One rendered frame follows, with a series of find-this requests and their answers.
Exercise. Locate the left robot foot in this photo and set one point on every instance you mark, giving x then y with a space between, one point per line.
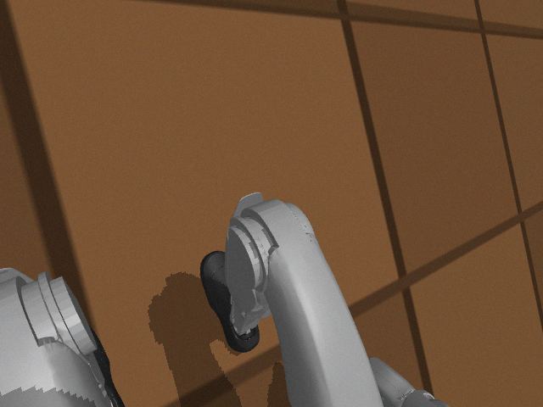
104 366

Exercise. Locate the right robot hand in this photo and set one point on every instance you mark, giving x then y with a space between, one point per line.
393 387

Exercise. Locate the right robot foot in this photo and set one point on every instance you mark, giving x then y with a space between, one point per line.
212 272

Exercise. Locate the right robot arm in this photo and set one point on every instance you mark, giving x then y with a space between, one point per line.
421 398

